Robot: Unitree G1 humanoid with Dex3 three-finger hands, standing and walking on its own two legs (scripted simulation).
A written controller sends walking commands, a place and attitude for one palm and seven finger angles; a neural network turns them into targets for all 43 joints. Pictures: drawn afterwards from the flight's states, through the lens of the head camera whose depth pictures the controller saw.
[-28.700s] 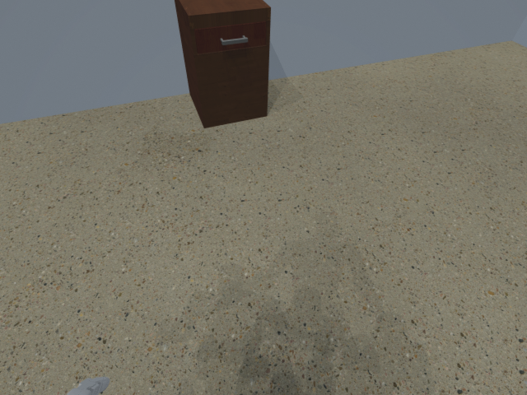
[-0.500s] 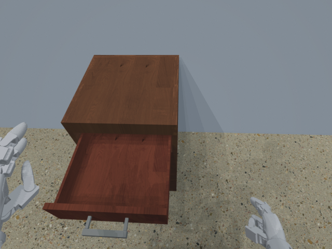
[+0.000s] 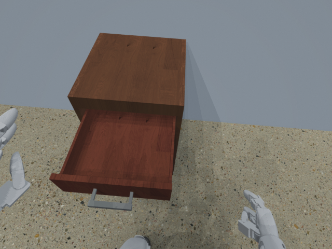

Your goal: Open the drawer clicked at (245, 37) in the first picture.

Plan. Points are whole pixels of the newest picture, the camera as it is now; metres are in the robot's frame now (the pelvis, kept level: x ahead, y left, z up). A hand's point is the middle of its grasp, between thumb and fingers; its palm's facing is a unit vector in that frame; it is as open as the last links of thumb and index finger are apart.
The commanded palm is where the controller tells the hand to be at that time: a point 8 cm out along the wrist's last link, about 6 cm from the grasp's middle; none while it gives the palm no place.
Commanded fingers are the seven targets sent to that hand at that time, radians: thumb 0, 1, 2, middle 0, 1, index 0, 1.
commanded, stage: step back with the hand held close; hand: left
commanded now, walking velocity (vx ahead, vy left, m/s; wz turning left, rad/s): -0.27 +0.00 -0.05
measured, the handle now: (111, 199) +0.28 +0.20 -0.22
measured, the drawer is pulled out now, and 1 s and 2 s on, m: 0.29 0.29 0.29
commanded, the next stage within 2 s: stop stepping back and stand still in 0.82 s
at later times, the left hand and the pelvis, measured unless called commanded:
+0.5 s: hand (36, 200) +0.17 +0.21 +0.17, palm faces +0.24 -0.82 -0.52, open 7.4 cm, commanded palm +0.09 +0.26 +0.19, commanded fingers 0.00 0.90 0.90 -0.20 -0.30 -0.20 -0.30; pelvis -0.04 -0.02 -0.01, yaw +0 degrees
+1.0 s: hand out of the picture +0.09 +0.13 +0.18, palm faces +0.18 -0.81 -0.57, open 7.4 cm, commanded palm +0.02 +0.20 +0.19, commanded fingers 0.00 0.90 0.90 -0.20 -0.30 -0.20 -0.30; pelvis -0.13 -0.07 +0.00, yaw -3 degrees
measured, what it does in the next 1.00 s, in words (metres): walks backwards: right foot, then left foot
